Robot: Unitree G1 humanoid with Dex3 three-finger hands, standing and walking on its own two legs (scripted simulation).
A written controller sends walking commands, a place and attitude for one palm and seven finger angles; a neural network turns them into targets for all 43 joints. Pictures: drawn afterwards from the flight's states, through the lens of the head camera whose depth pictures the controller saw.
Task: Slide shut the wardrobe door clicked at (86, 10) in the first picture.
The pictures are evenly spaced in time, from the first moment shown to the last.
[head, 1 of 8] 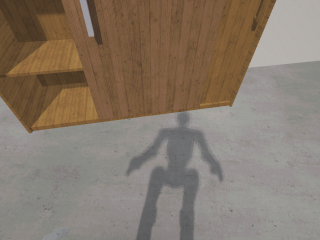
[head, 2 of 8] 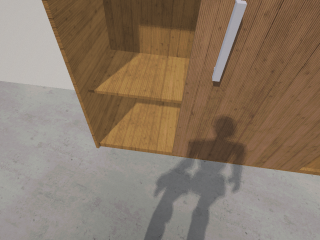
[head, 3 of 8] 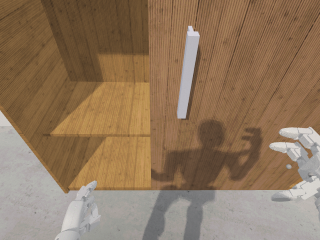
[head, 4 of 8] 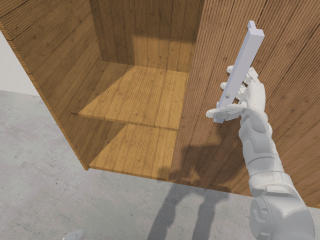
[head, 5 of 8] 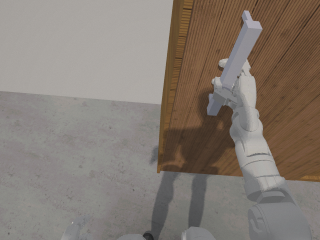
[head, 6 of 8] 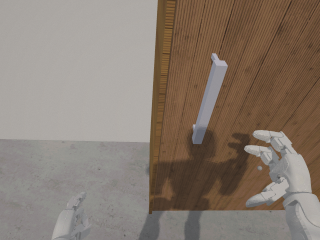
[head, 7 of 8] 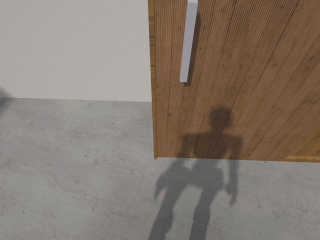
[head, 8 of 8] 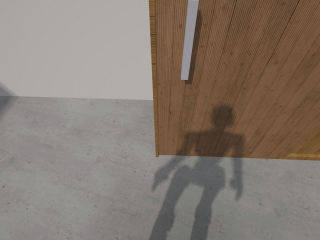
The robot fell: no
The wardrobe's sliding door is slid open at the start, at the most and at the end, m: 0.53 0.53 0.00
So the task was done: yes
